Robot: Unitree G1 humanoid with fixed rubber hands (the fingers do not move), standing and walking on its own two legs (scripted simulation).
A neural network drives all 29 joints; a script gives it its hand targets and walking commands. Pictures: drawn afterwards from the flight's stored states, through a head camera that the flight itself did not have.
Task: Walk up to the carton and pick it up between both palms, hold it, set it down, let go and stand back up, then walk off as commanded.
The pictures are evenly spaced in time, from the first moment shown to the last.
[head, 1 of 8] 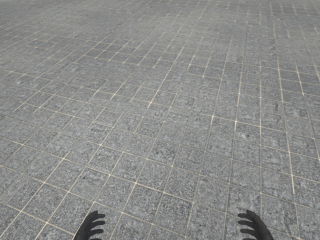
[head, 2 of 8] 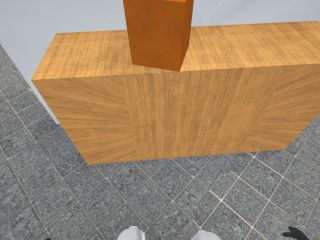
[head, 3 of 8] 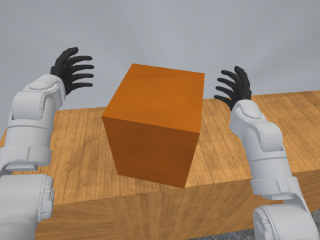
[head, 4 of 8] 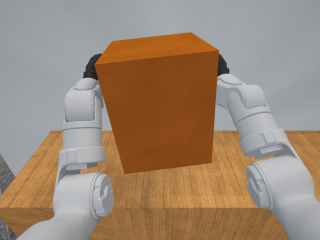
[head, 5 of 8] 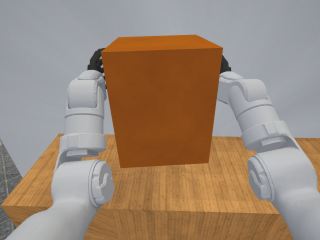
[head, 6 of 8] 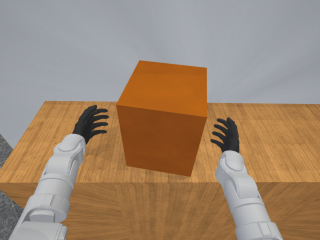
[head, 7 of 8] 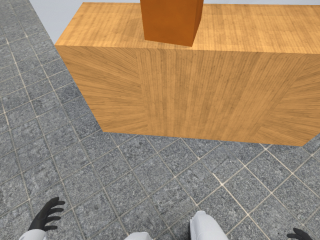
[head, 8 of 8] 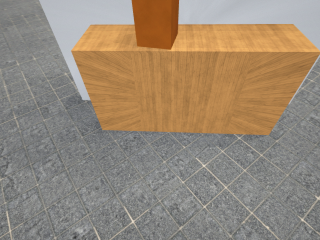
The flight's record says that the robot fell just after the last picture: no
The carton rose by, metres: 0.24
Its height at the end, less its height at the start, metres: +0.00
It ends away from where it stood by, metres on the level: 0.02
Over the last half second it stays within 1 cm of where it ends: yes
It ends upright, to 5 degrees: yes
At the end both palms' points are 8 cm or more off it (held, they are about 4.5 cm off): yes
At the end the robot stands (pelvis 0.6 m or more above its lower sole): yes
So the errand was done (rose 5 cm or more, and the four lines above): yes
